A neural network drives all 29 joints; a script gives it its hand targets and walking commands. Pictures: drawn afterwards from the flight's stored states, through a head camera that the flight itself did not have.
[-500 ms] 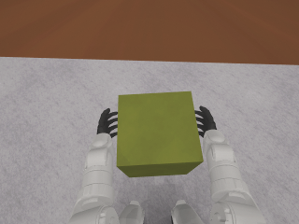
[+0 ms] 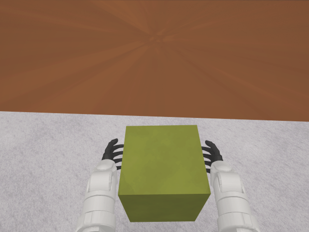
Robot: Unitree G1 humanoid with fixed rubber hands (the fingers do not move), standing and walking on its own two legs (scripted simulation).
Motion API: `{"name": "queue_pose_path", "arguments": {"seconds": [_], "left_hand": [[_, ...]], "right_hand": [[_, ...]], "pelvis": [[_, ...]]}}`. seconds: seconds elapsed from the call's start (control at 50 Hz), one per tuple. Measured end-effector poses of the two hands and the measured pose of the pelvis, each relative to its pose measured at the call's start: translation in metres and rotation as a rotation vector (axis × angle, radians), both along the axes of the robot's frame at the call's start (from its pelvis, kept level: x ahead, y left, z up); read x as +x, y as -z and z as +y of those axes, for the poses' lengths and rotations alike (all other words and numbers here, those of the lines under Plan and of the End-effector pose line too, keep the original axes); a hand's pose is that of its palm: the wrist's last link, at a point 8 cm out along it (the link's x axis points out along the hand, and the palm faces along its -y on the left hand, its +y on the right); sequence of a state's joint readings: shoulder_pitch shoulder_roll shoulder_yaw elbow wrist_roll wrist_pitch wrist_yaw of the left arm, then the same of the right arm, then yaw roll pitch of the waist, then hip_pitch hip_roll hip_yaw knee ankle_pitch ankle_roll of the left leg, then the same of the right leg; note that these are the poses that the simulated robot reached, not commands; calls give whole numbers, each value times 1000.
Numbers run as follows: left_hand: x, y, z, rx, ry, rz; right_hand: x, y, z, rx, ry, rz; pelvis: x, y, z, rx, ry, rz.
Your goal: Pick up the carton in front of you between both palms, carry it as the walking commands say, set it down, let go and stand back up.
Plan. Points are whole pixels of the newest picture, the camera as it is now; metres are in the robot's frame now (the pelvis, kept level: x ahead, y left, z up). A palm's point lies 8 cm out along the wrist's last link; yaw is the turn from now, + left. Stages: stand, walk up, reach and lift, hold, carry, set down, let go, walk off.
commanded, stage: reach and lift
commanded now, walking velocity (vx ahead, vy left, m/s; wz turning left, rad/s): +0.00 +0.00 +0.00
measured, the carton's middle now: (162, 175) +0.30 +0.00 -0.05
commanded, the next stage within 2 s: hold in 0.86 s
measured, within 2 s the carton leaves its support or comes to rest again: neither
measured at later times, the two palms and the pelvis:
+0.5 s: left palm (108, 161) +0.30 +0.15 +0.04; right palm (217, 162) +0.29 -0.15 +0.03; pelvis +0.00 +0.00 +0.00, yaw +0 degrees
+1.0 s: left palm (106, 158) +0.29 +0.15 +0.06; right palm (218, 159) +0.29 -0.15 +0.05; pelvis +0.01 +0.00 +0.01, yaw +0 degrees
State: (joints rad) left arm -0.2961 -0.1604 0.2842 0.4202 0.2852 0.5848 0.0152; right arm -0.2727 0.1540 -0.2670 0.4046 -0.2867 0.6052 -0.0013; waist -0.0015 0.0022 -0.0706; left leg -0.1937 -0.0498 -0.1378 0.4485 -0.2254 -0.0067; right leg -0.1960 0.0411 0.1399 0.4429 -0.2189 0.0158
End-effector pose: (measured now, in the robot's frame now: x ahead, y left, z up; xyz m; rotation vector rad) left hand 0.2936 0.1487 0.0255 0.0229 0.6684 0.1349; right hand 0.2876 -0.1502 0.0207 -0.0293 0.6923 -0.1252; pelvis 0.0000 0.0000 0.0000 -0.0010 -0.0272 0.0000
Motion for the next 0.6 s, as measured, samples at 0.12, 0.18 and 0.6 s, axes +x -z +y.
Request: {"name": "queue_pose_path", "arguments": {"seconds": [0.12,0.18,0.6], "left_hand": [[-4,0,0,-4,-6,7],[-3,-2,0,-7,-11,0],[4,-13,-1,10,-3,-4]], "right_hand": [[-3,0,0,6,3,7],[-2,-2,0,9,5,0],[6,-13,-1,-9,-11,-5]], "pelvis": [[-8,1,-1,0,-1,-23],[-10,1,-1,0,-1,-27],[3,-3,-4,-1,-2,-43]]}}
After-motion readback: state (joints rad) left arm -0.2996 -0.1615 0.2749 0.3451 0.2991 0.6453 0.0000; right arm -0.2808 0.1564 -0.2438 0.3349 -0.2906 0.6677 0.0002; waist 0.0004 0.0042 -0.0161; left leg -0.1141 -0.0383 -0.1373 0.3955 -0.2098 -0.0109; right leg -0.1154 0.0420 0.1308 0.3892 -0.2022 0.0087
